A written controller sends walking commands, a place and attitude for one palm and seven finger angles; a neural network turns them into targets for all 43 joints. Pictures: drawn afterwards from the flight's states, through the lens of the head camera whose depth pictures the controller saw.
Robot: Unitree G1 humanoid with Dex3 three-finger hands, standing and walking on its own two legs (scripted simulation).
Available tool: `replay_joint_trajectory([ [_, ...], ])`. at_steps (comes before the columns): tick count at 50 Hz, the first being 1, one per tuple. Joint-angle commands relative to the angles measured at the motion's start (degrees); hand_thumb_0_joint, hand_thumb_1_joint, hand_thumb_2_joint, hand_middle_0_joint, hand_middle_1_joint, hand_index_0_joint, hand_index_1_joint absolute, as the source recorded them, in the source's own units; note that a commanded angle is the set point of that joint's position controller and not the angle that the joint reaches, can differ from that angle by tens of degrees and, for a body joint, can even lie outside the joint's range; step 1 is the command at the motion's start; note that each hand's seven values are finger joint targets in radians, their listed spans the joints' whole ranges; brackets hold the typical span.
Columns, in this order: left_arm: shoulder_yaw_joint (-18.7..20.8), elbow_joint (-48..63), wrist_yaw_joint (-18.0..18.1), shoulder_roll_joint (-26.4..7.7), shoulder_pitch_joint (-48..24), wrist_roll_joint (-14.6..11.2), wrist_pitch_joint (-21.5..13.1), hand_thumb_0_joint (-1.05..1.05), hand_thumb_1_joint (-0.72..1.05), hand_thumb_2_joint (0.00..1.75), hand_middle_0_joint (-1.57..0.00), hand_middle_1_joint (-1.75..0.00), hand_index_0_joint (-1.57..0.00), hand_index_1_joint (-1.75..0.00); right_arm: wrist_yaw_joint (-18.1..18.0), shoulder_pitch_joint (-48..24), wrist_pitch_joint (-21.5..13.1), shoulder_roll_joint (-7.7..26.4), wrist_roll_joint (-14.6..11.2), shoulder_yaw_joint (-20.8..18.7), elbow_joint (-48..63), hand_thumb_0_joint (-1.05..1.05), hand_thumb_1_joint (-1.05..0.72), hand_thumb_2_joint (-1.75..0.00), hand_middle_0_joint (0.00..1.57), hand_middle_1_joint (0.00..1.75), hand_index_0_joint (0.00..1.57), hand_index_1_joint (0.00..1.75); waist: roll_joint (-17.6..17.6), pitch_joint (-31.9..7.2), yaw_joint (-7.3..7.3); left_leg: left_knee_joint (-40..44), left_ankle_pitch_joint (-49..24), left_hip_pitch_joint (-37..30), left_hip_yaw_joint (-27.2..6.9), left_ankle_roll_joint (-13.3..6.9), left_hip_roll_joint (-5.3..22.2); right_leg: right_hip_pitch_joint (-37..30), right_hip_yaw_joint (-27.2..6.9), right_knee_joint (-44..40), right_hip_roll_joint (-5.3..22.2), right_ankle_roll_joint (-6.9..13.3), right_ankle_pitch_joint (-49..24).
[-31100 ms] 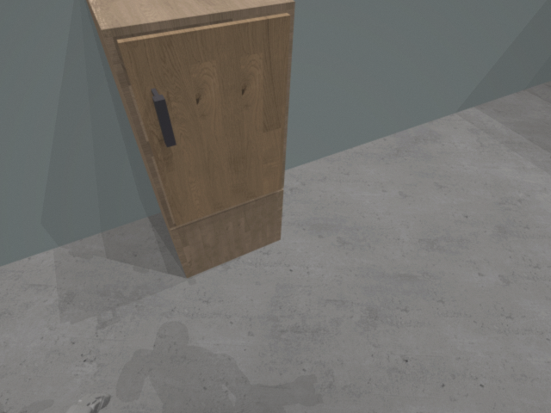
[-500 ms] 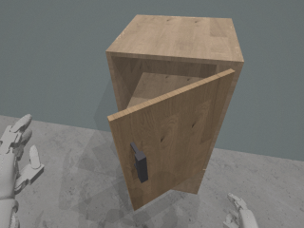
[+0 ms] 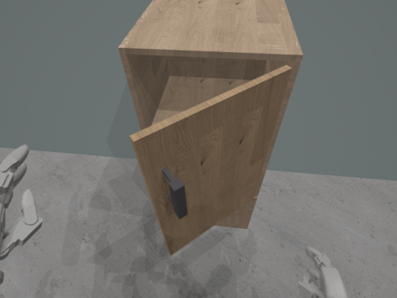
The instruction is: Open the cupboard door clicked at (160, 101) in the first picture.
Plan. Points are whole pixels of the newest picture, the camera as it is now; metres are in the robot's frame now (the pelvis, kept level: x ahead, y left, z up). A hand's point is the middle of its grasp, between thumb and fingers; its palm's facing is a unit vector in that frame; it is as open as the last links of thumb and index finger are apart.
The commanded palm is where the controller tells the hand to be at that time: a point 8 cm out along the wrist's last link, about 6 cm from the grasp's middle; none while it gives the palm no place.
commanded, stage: step back with the hand held close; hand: left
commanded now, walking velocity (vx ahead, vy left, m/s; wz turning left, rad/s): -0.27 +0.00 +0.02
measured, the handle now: (174, 193) +0.33 +0.08 +0.01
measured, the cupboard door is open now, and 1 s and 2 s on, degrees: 42 42 42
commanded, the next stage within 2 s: stop stepping back and stand still in 0.92 s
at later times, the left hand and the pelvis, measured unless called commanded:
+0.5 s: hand out of the picture +0.12 +0.28 +0.16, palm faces +0.47 -0.77 -0.44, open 7.4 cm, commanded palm +0.05 +0.32 +0.17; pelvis -0.08 +0.02 -0.02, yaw +1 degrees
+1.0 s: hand out of the picture +0.04 +0.24 +0.16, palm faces +0.29 -0.81 -0.51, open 7.4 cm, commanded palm -0.02 +0.30 +0.17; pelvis -0.16 +0.00 -0.02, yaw +0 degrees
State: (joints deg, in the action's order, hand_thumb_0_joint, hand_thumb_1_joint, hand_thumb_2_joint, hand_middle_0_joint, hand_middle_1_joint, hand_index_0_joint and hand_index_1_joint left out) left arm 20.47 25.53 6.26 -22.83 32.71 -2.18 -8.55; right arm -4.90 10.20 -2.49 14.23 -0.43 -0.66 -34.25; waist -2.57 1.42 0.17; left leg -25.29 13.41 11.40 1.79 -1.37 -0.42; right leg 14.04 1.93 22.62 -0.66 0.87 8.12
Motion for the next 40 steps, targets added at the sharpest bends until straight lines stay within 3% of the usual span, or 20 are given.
replay_joint_trajectory([
  [1,11.19,11.81,2.58,-11.78,-1.21,-0.27,-4.1,0.0,0.9,0.9,-0.2,-0.3,-0.2,-0.3,-0.69,-6.41,-2.38,5.48,-0.19,-2.41,10.13,0.0,-0.9,-0.9,0.2,0.3,0.2,0.3,1.46,-10.05,0.72,2.98,-13.84,3.0,-4.61,-0.08,4.17,-7.7,-5.29,1.38,4.63,-0.1,-14.44],
  [6,10.05,13.38,2.91,-10.62,-1.2,0.53,-4.41,0.0,0.9,0.9,-0.2,-0.3,-0.2,-0.3,-0.63,-5.84,-2.6,6.34,-0.15,-2.49,10.74,0.0,-0.9,-0.9,0.2,0.3,0.2,0.3,-1.97,-8.16,0.73,5.8,-4.57,10.58,-6.41,-1.46,5.86,-9.07,-4.99,4.47,3.16,-0.71,-8.03],
  [10,10.26,13.58,3.22,-10.38,-2.81,1.78,-5.09,0.0,0.9,0.9,-0.2,-0.3,-0.2,-0.3,-0.58,-5.77,-3.19,6.92,0.01,-2.56,11.11,0.0,-0.9,-0.9,0.2,0.3,0.2,0.3,-3.75,-4.69,0.68,9.56,13.85,22.37,-8.42,-3.7,7.57,-12.39,-5.35,8.42,2.18,-1.22,-1.74],
  [14,10.39,13.83,3.51,-10.02,-5.67,2.92,-5.94,0.0,0.9,0.9,-0.2,-0.3,-0.2,-0.3,-0.49,-4.37,-3.77,7.01,0.3,-2.62,11.51,0.0,-0.9,-0.9,0.2,0.3,0.2,0.3,-0.81,-2.18,0.11,8.44,22.97,29.55,-9.24,-4.79,7.92,-12.54,-7.09,10.03,2.22,-1.26,3.2],
  [19,10.14,14.58,3.88,-10.27,-8.71,3.2,-6.83,0.0,0.9,0.9,-0.2,-0.3,-0.2,-0.3,-0.26,-3.18,-4.56,6.82,0.64,-2.56,11.22,0.0,-0.9,-0.9,0.2,0.3,0.2,0.3,2.55,-0.99,-0.53,-0.51,24.66,24.5,-7.78,-3.75,4.65,-1.28,-12.58,1.58,5.26,0.59,17.62],
  [23,10.52,17.81,4.61,-11.32,-7.11,2.06,-7.85,0.0,0.9,0.9,-0.2,-0.3,-0.2,-0.3,-0.14,-2.33,-5.18,6.23,0.76,-2.12,10.09,0.0,-0.9,-0.9,0.2,0.3,0.2,0.3,2.95,-4.27,-0.93,-5.58,17.21,12.44,-7.68,-1.72,2.75,8.82,-11.97,-0.84,7.49,2.25,17.97],
  [25,12.09,18.17,4.98,-12.26,-5.19,1.88,-8.23,0.0,0.9,0.9,-0.2,-0.3,-0.2,-0.3,-0.48,-3.17,-5.23,6.5,1.01,-2.09,9.88,0.0,-0.9,-0.9,0.2,0.3,0.2,0.3,-2.32,-5.04,-0.7,1.09,19.75,15.83,-10.99,-2.69,5.64,5.47,-8.87,4.61,4.85,0.88,14.81],
  [27,12.97,18.73,4.94,-11.07,-4.55,2.53,-8.35,0.0,0.9,0.9,-0.2,-0.3,-0.2,-0.3,-0.64,-3.68,-5.53,6.85,1.03,-2.2,10.55,0.0,-0.9,-0.9,0.2,0.3,0.2,0.3,-10.4,-6.22,-0.01,13.47,27.42,30.96,-18.8,-5.85,13.16,-9.84,-3.72,22.07,-1.18,-1.72,5.98],
  [28,13.75,19.48,4.78,-11.5,-5.49,2.91,-8.58,0.0,0.9,0.9,-0.2,-0.3,-0.2,-0.3,-0.58,-3.68,-5.88,6.39,1.26,-2.53,10.49,0.0,-0.9,-0.9,0.2,0.3,0.2,0.3,-10.87,-6.91,0.33,15.49,26.19,33.21,-20.59,-6.85,15.89,-12.53,-3.11,27.69,-2.48,-2.16,5.74],
  [30,14.63,17.07,4.5,-12.31,-3.69,2.78,-8.54,0.0,0.9,0.9,-0.2,-0.3,-0.2,-0.3,-0.45,-3.52,-6.31,6.14,1.19,-3.31,9.77,0.0,-0.9,-0.9,0.2,0.3,0.2,0.3,-8.49,-7.76,0.21,14.89,22.68,29.96,-20.14,-7.65,17.52,-10.09,-4.35,30.98,-3.08,-1.98,10.45],
  [31,13.53,15.57,4.22,-10.74,-3.22,2.76,-8.28,0.0,0.9,0.9,-0.2,-0.3,-0.2,-0.3,-0.2,-3.77,-6.54,6.04,1.22,-3.28,9.85,0.0,-0.9,-0.9,0.2,0.3,0.2,0.3,-6.81,-5.55,0.03,14.43,23.76,31.61,-20.01,-8.24,17.67,-10.09,-4.84,31.1,-3.38,-1.84,12.27],
  [32,13.48,14.62,4.06,-10.6,-3.19,2.68,-8.28,0.0,0.9,0.9,-0.2,-0.3,-0.2,-0.3,-0.02,-3.85,-6.75,5.76,1.27,-3.19,9.52,0.0,-0.9,-0.9,0.2,0.3,0.2,0.3,-5.67,-3.98,0.03,13.05,21.7,30.49,-19.05,-8.31,17.14,-8.91,-4.91,27.72,-3.01,-1.58,13.44],
  [34,11.43,13.63,3.58,-9.29,-2.89,1.72,-8.17,0.0,0.9,0.9,-0.2,-0.3,-0.2,-0.3,0.5,-3.52,-7.44,5.44,1.42,-2.97,7.78,0.0,-0.9,-0.9,0.2,0.3,0.2,0.3,-4.63,-2.49,-0.32,11.66,15.24,20.84,-17.35,-6.59,15.17,-2.72,-3.67,17.36,-2.76,-0.86,16.33],
  [35,10.51,14.22,3.51,-9.11,-3.97,1.71,-8.26,0.0,0.9,0.9,-0.2,-0.3,-0.2,-0.3,0.43,-4.04,-7.74,5.76,1.77,-2.92,7.14,0.0,-0.9,-0.9,0.2,0.3,0.2,0.3,-6.65,-2.08,-0.49,11.24,12.05,17.29,-16.59,-5.96,14.46,-1.06,-3.7,13.61,-2.76,-0.59,15.4],
  [36,9.2,14.99,3.26,-8.65,-5.07,1.11,-8.6,0.0,0.9,0.9,-0.2,-0.3,-0.2,-0.3,0.63,-3.97,-8.06,5.3,1.88,-2.62,6.01,0.0,-0.9,-0.9,0.2,0.3,0.2,0.3,-6.43,-3.25,-0.54,9.94,5.7,11.26,-16.05,-4.99,13.36,1.33,-3.33,7.62,-2.53,-0.29,14.88],
  [37,8.96,14.94,2.96,-8.97,-5.66,0.72,-8.98,0.0,0.9,0.9,-0.2,-0.3,-0.2,-0.3,0.93,-3.9,-8.22,5.48,1.9,-2.52,5.23,0.0,-0.9,-0.9,0.2,0.3,0.2,0.3,-6.05,-4.96,-0.4,7.24,-1.72,6.31,-14.15,-3.81,12.05,2.36,-3.96,1.75,-1.91,0.11,9.96],
  [38,8.47,15.9,2.68,-9.46,-6.71,0.6,-9.52,0.0,0.9,0.9,-0.2,-0.3,-0.2,-0.3,1.16,-3.49,-8.06,5.28,1.72,-2.52,4.33,0.0,-0.9,-0.9,0.2,0.3,0.2,0.3,-3.75,-8.48,-0.27,2.41,-13.87,1.17,-11.52,-2.6,10.43,2.22,-6.25,-1.8,0.18,0.61,-0.2],
  [39,9.18,16.0,2.59,-11.32,-6.93,0.44,-9.68,0.0,0.9,0.9,-0.2,-0.3,-0.2,-0.3,1.28,-3.63,-7.43,4.53,1.25,-2.46,4.1,0.0,-0.9,-0.9,0.2,0.3,0.2,0.3,0.87,-13.76,-0.09,-3.43,-23.65,-4.54,-7.06,-1.28,8.54,2.41,-10.15,-1.14,4.17,0.8,-13.38],
  [40,10.46,17.66,2.79,-13.56,-7.19,0.55,-10.0,0.0,0.9,0.9,-0.2,-0.3,-0.2,-0.3,1.09,-4.62,-6.84,3.63,1.14,-2.04,4.23,0.0,-0.9,-0.9,0.2,0.3,0.2,0.3,3.46,-18.49,0.04,-6.16,-26.45,-7.81,-2.45,-0.25,6.74,0.1,-9.75,1.27,6.52,-0.4,-28.06],
])
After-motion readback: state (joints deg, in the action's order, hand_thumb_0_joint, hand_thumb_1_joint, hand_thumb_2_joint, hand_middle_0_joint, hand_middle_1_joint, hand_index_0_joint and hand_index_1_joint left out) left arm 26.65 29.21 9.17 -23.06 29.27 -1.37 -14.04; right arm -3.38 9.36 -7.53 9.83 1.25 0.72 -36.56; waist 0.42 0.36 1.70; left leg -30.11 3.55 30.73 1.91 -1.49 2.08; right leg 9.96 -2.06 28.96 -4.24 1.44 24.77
